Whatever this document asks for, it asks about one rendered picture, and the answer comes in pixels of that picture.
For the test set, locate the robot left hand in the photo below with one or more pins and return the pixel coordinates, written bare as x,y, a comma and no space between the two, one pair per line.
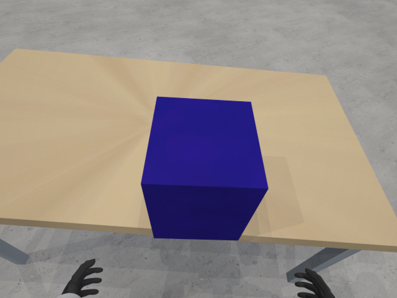
77,281

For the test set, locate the carton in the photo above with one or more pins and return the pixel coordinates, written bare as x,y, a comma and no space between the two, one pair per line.
204,176

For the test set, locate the table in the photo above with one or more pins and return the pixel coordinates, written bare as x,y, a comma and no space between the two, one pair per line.
74,132

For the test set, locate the robot right hand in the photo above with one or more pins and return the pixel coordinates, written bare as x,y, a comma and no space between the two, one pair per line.
318,286

